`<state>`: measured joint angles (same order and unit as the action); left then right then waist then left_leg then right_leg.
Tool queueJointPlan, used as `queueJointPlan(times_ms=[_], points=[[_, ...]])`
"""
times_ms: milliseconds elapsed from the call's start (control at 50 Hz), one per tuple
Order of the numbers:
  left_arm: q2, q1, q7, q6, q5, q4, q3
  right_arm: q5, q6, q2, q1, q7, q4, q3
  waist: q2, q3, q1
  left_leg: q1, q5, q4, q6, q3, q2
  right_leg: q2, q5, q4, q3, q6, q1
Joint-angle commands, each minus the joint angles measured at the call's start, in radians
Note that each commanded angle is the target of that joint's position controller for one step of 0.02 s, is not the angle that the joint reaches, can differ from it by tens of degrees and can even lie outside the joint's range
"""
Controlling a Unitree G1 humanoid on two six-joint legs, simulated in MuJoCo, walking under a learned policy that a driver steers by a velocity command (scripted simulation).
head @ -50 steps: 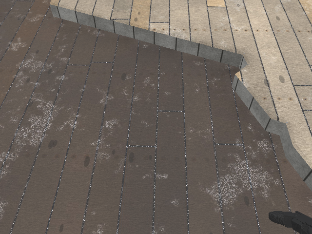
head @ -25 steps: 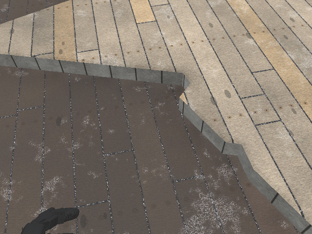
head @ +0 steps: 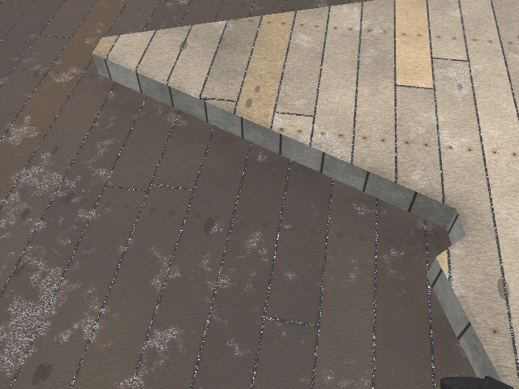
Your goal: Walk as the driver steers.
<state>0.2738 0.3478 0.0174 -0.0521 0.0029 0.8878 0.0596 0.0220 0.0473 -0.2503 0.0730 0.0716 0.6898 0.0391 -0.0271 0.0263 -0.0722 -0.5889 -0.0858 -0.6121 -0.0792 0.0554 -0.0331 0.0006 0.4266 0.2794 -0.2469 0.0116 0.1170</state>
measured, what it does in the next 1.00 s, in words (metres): walks ahead, turning left: left foot, then right foot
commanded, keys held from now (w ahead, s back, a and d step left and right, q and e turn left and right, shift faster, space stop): w+q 0.60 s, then w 0.16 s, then e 0.24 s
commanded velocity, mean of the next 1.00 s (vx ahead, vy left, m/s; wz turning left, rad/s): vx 0.45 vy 0.00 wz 0.40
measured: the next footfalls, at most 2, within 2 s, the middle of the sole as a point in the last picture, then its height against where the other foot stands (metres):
left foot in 0.04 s outside the picture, level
right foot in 0.50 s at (320, 386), level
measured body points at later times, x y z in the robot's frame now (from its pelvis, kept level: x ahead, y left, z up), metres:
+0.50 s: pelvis +0.28 +0.00 +0.00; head +0.31 +0.01 +0.45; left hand +0.44 +0.30 -0.06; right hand +0.42 -0.27 -0.10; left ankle +0.15 +0.09 -0.72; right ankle +0.43 -0.09 -0.73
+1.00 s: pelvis +0.49 +0.10 +0.00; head +0.52 +0.12 +0.45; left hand +0.37 +0.35 -0.13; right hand +0.81 -0.01 -0.06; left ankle +0.55 +0.24 -0.72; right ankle +0.43 -0.09 -0.70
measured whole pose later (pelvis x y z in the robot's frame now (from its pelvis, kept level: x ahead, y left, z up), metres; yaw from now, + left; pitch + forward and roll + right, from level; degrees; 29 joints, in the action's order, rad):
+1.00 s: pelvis +0.49 +0.10 +0.00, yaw +22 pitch +2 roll -1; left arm 0.29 0.38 0.00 -0.05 0.01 0.88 0.05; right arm -0.03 0.07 -0.25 0.02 0.02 0.59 0.03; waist -0.01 0.05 -0.10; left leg -0.47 -0.06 -0.52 -0.02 -0.01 -0.02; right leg -0.02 0.48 0.68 0.01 0.04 -0.16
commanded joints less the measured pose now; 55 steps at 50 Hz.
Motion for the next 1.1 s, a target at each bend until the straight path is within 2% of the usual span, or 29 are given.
queueJointPlan(times_ms=[20,40,60,80,100,120,140,160,220,320,420,480,500,520,540,560,580,600,640,740,820,880,940,960,980,1000,1020,1060,1100], points=[[0.217,-0.035,0.022,0.014,0.007,-0.063,0.049,0.004,0.007,-0.174,0.187,-0.005,-0.046,0.075,0.120,-0.131,0.175,0.304,-0.056,0.053,-0.081,0.066,0.111,-0.249,-1.242,0.415,0.032,-0.090,-0.051],[0.201,-0.035,0.026,0.003,0.000,-0.085,0.040,0.001,-0.003,-0.253,0.344,-0.028,-0.014,0.108,0.035,-0.225,0.248,0.617,-0.025,0.091,-0.139,-0.119,0.009,-0.208,-0.949,0.704,0.033,-0.049,-0.290],[0.043,0.047,0.007,-0.033,-0.019,-0.143,-0.009,0.001,-0.002,-0.355,0.308,-0.041,-0.037,0.124,-0.236,-0.313,0.132,0.971,-0.082,0.176,-0.355,-0.726,-0.276,0.033,0.034,1.111,0.100,0.024,-0.774],[0.130,-0.021,-0.016,-0.081,0.006,-0.153,0.004,-0.010,0.006,-0.277,0.348,-0.042,-0.048,0.098,-0.112,-0.436,0.195,1.041,-0.125,0.282,-0.380,-0.896,-0.324,0.032,0.142,1.206,0.355,0.004,-0.893],[0.161,-0.122,-0.027,-0.099,0.042,-0.188,0.013,-0.017,0.013,-0.220,0.327,-0.042,-0.038,0.084,-0.065,-0.304,0.206,0.954,-0.072,0.283,-0.315,-0.709,-0.275,-0.021,0.067,1.167,0.365,-0.018,-0.950],[0.141,-0.138,-0.024,-0.104,0.031,-0.197,0.007,-0.008,0.019,-0.194,0.265,-0.040,-0.040,0.076,0.025,-0.185,0.151,0.785,0.025,0.289,-0.270,-0.569,-0.221,-0.065,-0.005,1.048,0.353,-0.024,-0.925],[0.145,-0.147,-0.015,-0.100,0.002,-0.186,0.014,-0.006,0.022,-0.162,0.205,-0.041,-0.053,0.067,0.050,-0.130,0.115,0.655,0.147,0.293,-0.237,-0.475,-0.179,-0.098,-0.035,0.950,0.340,-0.019,-0.862],[0.143,-0.126,-0.014,-0.086,-0.009,-0.186,0.019,-0.016,0.020,-0.147,0.165,-0.046,-0.071,0.059,0.042,-0.101,0.075,0.552,0.175,0.332,-0.234,-0.440,-0.156,-0.112,-0.069,0.915,0.338,-0.010,-0.797],[0.119,-0.104,-0.014,-0.052,-0.015,-0.194,0.016,-0.013,0.023,-0.170,0.146,-0.056,-0.078,0.067,0.003,-0.069,0.042,0.376,0.251,0.375,-0.246,-0.375,-0.127,-0.113,-0.099,0.774,0.313,0.042,-0.713],[0.070,-0.293,-0.018,-0.052,-0.014,-0.243,-0.007,-0.001,0.009,-0.208,0.209,-0.081,-0.058,0.079,-0.044,-0.044,0.113,0.287,0.098,0.360,-0.161,-0.294,-0.044,-0.040,-0.435,0.391,0.287,0.065,-0.624],[0.127,-0.358,-0.035,-0.070,0.007,-0.272,0.014,0.006,-0.003,-0.198,0.268,-0.086,-0.036,0.077,-0.083,-0.047,0.127,0.383,-0.062,0.266,-0.123,-0.435,-0.090,-0.005,-0.422,0.235,0.332,0.035,-0.560],[0.163,-0.217,-0.032,-0.084,0.003,-0.243,0.042,-0.001,-0.006,-0.160,0.240,-0.086,-0.049,0.067,-0.107,-0.086,0.041,0.375,-0.056,0.123,-0.071,-0.462,-0.053,-0.016,-0.354,0.165,0.315,-0.026,-0.355],[0.207,-0.092,-0.023,-0.088,-0.015,-0.233,0.057,-0.009,-0.002,-0.100,0.238,-0.082,-0.064,0.045,-0.032,-0.190,-0.016,0.288,-0.116,-0.106,-0.032,-0.391,0.004,-0.149,-0.303,0.168,0.434,-0.086,-0.143],[0.300,0.017,-0.021,-0.076,-0.034,-0.206,0.079,0.010,0.008,-0.037,0.354,-0.083,-0.096,0.024,0.261,-0.320,0.015,-0.032,-0.443,-0.436,0.039,-0.237,0.144,-0.382,-0.102,0.091,0.848,-0.244,0.182],[0.245,0.031,-0.028,-0.069,-0.010,-0.195,0.071,0.023,0.010,-0.123,0.373,-0.086,-0.087,0.035,0.309,-0.293,0.009,-0.205,-0.512,-0.617,0.057,-0.230,0.078,-0.443,0.155,0.022,1.062,-0.275,0.189],[0.172,-0.009,-0.024,-0.064,-0.005,-0.211,0.051,0.018,0.004,-0.192,0.290,-0.087,-0.083,0.054,0.197,-0.171,-0.015,-0.246,-0.421,-0.685,0.063,-0.233,0.037,-0.397,0.186,0.003,0.931,-0.233,0.086],[0.146,-0.054,-0.022,-0.056,-0.009,-0.215,0.040,0.005,-0.003,-0.194,0.231,-0.088,-0.092,0.057,0.132,-0.101,-0.007,-0.226,-0.348,-0.686,0.069,-0.199,0.006,-0.352,0.065,0.001,0.785,-0.199,-0.019],[0.122,-0.089,-0.020,-0.051,-0.013,-0.211,0.031,-0.005,-0.005,-0.182,0.201,-0.085,-0.102,0.059,0.115,-0.050,0.011,-0.201,-0.293,-0.645,0.073,-0.194,-0.020,-0.311,-0.052,-0.018,0.680,-0.188,-0.112],[0.102,-0.103,-0.020,-0.055,-0.021,-0.193,0.022,0.002,-0.008,-0.139,0.203,-0.075,-0.106,0.054,0.148,-0.016,0.042,-0.118,-0.243,-0.580,0.071,-0.182,-0.052,-0.255,-0.170,-0.066,0.556,-0.184,-0.224],[0.146,-0.078,-0.027,-0.065,-0.004,-0.141,0.035,-0.009,-0.008,-0.082,0.136,-0.069,-0.120,0.031,0.103,-0.004,0.048,-0.121,-0.123,-0.345,0.083,-0.156,-0.058,-0.255,-0.366,-0.128,0.407,-0.227,-0.228],[0.168,-0.056,-0.024,-0.041,0.013,-0.103,0.033,-0.020,0.020,-0.051,0.011,-0.051,-0.141,0.014,0.101,0.013,0.019,0.015,0.038,-0.070,0.088,-0.066,-0.026,-0.198,-0.658,-0.084,0.295,-0.195,-0.258],[0.193,0.003,-0.022,-0.021,0.023,-0.068,0.036,-0.014,0.033,-0.076,-0.035,-0.040,-0.155,0.024,0.132,-0.019,0.010,0.096,0.079,0.044,0.078,-0.066,0.021,-0.207,-0.736,-0.002,0.318,-0.168,-0.196],[0.184,-0.032,-0.014,-0.015,0.032,-0.070,0.033,-0.034,0.040,-0.137,0.099,-0.047,-0.108,0.054,0.126,-0.098,0.104,0.360,0.217,0.199,0.026,-0.063,0.044,-0.164,-0.759,0.171,0.330,-0.101,-0.220],[0.146,-0.026,-0.014,-0.021,0.015,-0.085,0.019,-0.052,0.039,-0.200,0.179,-0.060,-0.094,0.072,0.072,-0.178,0.133,0.551,0.519,0.166,-0.011,-0.126,-0.055,-0.100,-0.596,0.321,0.297,-0.053,-0.316],[0.060,0.040,-0.016,-0.029,-0.013,-0.106,-0.011,-0.088,0.022,-0.261,0.253,-0.079,-0.106,0.079,-0.141,-0.320,0.136,0.877,0.934,0.060,-0.140,-0.363,-0.337,-0.002,-0.053,0.650,0.244,0.019,-0.614],[0.071,0.139,-0.016,-0.022,0.008,-0.090,-0.016,-0.071,0.003,-0.239,0.256,-0.076,-0.113,0.070,-0.261,-0.489,0.126,0.920,0.929,0.080,-0.257,-0.513,-0.459,0.020,0.318,0.872,0.334,0.041,-0.676],[0.164,0.104,-0.014,-0.005,0.029,-0.082,0.013,-0.049,-0.013,-0.198,0.226,-0.071,-0.112,0.062,-0.161,-0.424,0.135,0.819,0.727,0.128,-0.239,-0.441,-0.395,-0.018,0.286,0.963,0.357,0.052,-0.720],[0.144,0.017,0.002,0.036,0.026,-0.094,0.020,-0.027,-0.015,-0.133,0.114,-0.071,-0.099,0.041,-0.087,-0.222,0.088,0.601,0.435,0.212,-0.173,-0.301,-0.302,-0.070,0.177,0.940,0.313,0.068,-0.777],[0.120,0.034,0.021,0.084,0.014,-0.099,0.025,-0.044,-0.013,-0.134,0.019,-0.069,-0.089,0.043,-0.120,-0.135,0.033,0.357,0.262,0.311,-0.154,-0.203,-0.257,-0.077,0.077,0.893,0.285,0.090,-0.641]])
Over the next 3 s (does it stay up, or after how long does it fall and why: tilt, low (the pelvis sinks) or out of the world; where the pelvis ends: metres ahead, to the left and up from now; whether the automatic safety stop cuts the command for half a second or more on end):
stays up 0.54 0.08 0.02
